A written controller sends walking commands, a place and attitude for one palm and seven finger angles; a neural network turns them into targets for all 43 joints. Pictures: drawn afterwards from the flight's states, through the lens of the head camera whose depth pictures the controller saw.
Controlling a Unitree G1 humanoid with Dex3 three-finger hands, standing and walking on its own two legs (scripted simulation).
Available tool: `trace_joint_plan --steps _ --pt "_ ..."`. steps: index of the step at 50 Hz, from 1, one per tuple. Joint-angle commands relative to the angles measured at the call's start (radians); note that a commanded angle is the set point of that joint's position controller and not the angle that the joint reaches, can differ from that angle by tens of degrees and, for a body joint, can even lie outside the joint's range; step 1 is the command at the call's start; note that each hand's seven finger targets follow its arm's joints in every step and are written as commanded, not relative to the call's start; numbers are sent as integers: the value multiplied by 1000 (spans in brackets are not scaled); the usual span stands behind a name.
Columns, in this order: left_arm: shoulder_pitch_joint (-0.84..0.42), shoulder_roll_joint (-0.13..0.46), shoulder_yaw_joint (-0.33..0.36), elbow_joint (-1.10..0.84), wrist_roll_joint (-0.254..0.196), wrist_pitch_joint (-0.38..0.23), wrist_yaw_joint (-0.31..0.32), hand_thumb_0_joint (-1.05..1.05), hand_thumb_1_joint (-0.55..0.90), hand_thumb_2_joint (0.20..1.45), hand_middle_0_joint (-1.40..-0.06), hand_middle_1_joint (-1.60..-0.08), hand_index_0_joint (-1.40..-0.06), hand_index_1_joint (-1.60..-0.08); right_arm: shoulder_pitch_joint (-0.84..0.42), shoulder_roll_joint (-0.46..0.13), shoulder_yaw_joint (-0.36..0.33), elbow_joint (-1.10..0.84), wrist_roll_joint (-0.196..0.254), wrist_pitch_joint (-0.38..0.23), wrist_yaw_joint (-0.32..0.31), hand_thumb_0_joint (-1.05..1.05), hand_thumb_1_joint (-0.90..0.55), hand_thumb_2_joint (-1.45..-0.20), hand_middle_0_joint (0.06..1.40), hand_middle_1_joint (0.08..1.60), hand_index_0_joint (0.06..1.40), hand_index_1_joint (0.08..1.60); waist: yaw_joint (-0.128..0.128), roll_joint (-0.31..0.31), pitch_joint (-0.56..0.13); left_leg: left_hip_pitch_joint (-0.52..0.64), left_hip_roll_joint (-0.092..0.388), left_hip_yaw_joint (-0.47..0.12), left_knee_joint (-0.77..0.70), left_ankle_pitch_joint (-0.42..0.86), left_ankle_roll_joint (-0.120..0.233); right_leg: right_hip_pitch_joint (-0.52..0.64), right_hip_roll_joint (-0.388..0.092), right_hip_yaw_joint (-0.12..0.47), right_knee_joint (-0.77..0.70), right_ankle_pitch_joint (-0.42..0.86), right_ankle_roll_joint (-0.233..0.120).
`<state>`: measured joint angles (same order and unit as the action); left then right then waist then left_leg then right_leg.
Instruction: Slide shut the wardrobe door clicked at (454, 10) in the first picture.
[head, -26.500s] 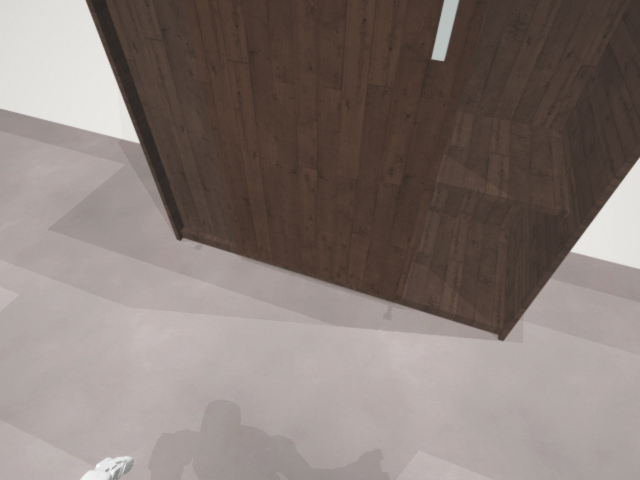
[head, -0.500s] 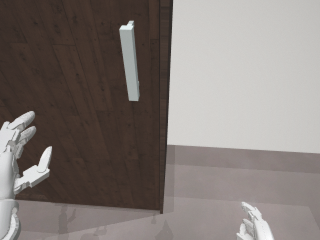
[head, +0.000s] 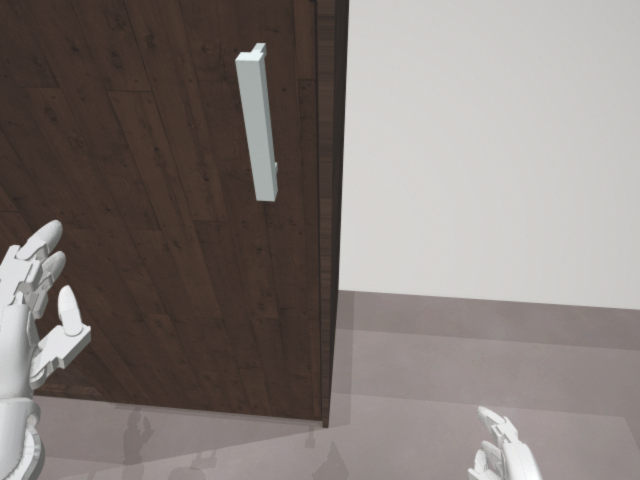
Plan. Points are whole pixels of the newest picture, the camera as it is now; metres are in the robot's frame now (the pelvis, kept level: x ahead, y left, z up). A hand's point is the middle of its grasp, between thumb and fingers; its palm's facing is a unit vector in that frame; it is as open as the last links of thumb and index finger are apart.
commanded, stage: step back with the hand held close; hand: left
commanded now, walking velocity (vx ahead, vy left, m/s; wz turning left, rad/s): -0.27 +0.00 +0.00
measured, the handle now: (263, 126) +0.44 +0.14 +0.25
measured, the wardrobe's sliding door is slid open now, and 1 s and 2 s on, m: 0.00 0.00 0.00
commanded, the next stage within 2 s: stop stepping back and stand still in 0.92 s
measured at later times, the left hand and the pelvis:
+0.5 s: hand (36, 369) +0.14 +0.28 +0.17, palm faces +0.40 -0.78 -0.47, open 7.4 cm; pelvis -0.07 +0.03 -0.01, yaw -3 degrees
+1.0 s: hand out of the picture -0.04 +0.29 +0.17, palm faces +0.61 -0.66 -0.43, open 7.4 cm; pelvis -0.20 +0.01 -0.05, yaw +9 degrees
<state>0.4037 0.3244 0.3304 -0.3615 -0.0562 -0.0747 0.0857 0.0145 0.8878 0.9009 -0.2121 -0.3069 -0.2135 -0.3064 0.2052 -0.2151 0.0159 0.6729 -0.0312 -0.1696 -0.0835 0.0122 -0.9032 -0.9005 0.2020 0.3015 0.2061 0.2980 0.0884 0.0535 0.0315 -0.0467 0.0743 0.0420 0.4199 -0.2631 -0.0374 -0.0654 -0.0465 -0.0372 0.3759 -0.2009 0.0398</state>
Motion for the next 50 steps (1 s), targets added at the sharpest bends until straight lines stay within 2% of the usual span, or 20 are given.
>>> trace_joint_plan --steps 1,2,4,6,9,13,15,18,22,25,29,31,37,39,43,45,46,48,49,50 --pt "-268 339 255 -311 6 -127 36 0 900 900 -200 -300 -200 -300 -141 -128 -32 -209 9 -42 -7 0 -900 -900 200 300 200 300 -45 -32 1 -134 -50 66 -28 87 58 -117 12 80 -116 210 -33" --pt "-143 251 192 -206 7 -133 29 0 900 900 -200 -300 -200 -300 -140 -105 -30 -179 6 -24 -6 0 -900 -900 200 300 200 300 -54 -95 -14 -131 -57 52 -1 74 62 -144 -12 86 -119 216 -37" --pt "-80 211 149 -192 17 -134 23 0 900 900 -200 -300 -200 -300 -137 -111 -39 -195 3 -3 0 0 -900 -900 200 300 200 300 -55 -102 -43 -119 -59 59 22 106 57 -162 -28 100 -108 259 -41" --pt "-55 210 151 -196 21 -155 28 0 900 900 -200 -300 -200 -300 -130 -120 -48 -204 2 8 -4 0 -900 -900 200 300 200 300 -55 -31 -104 -114 -46 57 -1 172 54 -129 -19 77 -60 312 -34" --pt "4 219 167 -222 21 -168 36 0 900 900 -200 -300 -200 -300 -117 -124 -61 -231 9 26 -4 0 -900 -900 200 300 200 300 -54 -29 -208 -96 -20 58 -12 296 55 -79 -2 43 16 400 -17" --pt "70 256 218 -283 22 -182 47 0 900 900 -200 -300 -200 -300 -119 -119 -71 -267 12 50 -6 0 -900 -900 200 300 200 300 -53 -42 -263 -134 -1 44 -9 375 56 -36 7 31 93 475 -7" --pt "72 286 247 -323 25 -190 52 0 900 900 -200 -300 -200 -300 -124 -123 -76 -278 11 58 -8 0 -900 -900 200 300 200 300 -51 -3 -265 -186 -1 32 -23 350 57 -14 15 30 122 462 -3" --pt "98 263 241 -323 26 -200 58 0 900 900 -200 -300 -200 -300 -113 -120 -74 -292 15 58 -8 0 -900 -900 200 300 200 300 -55 18 -213 -295 12 25 -39 230 66 -6 20 41 156 422 1" --pt "82 239 233 -303 41 -223 64 0 900 900 -200 -300 -200 -300 -95 -129 -75 -286 17 39 -8 0 -900 -900 200 300 200 300 -63 78 -137 -493 33 1 -87 -74 91 33 32 53 215 311 1" --pt "44 232 223 -276 49 -237 68 0 900 900 -200 -300 -200 -300 -75 -135 -74 -277 21 24 -10 0 -900 -900 200 300 200 300 -71 25 -84 -574 26 -13 -77 -282 98 -15 22 83 183 163 -7" --pt "-32 223 203 -261 63 -255 72 0 900 900 -200 -300 -200 -300 -48 -139 -73 -265 21 -2 -12 0 -900 -900 200 300 200 300 -80 -30 -29 -585 10 -25 -12 -428 105 -159 6 140 88 -165 -22" --pt "-80 229 195 -295 66 -264 77 0 900 900 -200 -300 -200 -300 -39 -137 -71 -258 20 -14 -16 0 -900 -900 200 300 200 300 -86 -14 -31 -548 8 -36 0 -435 103 -221 4 143 68 -248 -27" --pt "-28 270 245 -365 55 -295 87 0 900 900 -200 -300 -200 -300 -35 -126 -72 -244 17 -49 -13 0 -900 -900 200 300 200 300 -82 15 -162 -460 9 -82 0 -323 101 -197 25 137 153 -63 -27" --pt "12 260 263 -337 60 -301 86 0 900 900 -200 -300 -200 -300 -28 -133 -78 -244 17 -56 -10 0 -900 -900 200 300 200 300 -78 29 -159 -563 23 -88 -10 -417 116 -127 37 157 194 -83 -25" --pt "-11 241 272 -287 74 -310 79 0 900 900 -200 -300 -200 -300 -36 -150 -86 -242 20 -65 -6 0 -900 -900 200 300 200 300 -78 101 -72 -779 77 -124 -48 -589 145 -83 87 161 345 -116 -27" --pt "-25 267 292 -278 65 -317 72 0 900 900 -200 -300 -200 -300 -39 -140 -92 -233 18 -68 -2 0 -900 -900 200 300 200 300 -76 12 -85 -701 53 -96 34 -524 127 -173 67 204 303 -116 -45" --pt "-26 276 290 -285 56 -319 67 0 900 900 -200 -300 -200 -300 -44 -128 -94 -229 18 -68 1 0 -900 -900 200 300 200 300 -77 -65 -82 -605 10 -54 133 -470 104 -299 32 263 212 -186 -67" --pt "-39 310 292 -304 41 -321 67 0 900 900 -200 -300 -200 -300 -23 -111 -95 -178 10 -57 13 0 -900 -900 200 300 200 300 -88 -212 -86 -253 -96 26 510 -304 37 -727 -117 451 -95 -489 -141" --pt "-46 319 280 -297 38 -308 72 0 900 900 -200 -300 -200 -300 -24 -92 -91 -149 3 -41 24 0 -900 -900 200 300 200 300 -95 -286 -94 -120 -109 24 678 -234 22 -862 -187 503 -203 -592 -171" --pt "-76 313 267 -307 36 -300 72 0 900 900 -200 -300 -200 -300 -18 -85 -86 -130 -4 -22 34 0 -900 -900 200 300 200 300 -106 -322 -98 -36 -102 5 745 -219 20 -936 -199 479 -233 -590 -176"
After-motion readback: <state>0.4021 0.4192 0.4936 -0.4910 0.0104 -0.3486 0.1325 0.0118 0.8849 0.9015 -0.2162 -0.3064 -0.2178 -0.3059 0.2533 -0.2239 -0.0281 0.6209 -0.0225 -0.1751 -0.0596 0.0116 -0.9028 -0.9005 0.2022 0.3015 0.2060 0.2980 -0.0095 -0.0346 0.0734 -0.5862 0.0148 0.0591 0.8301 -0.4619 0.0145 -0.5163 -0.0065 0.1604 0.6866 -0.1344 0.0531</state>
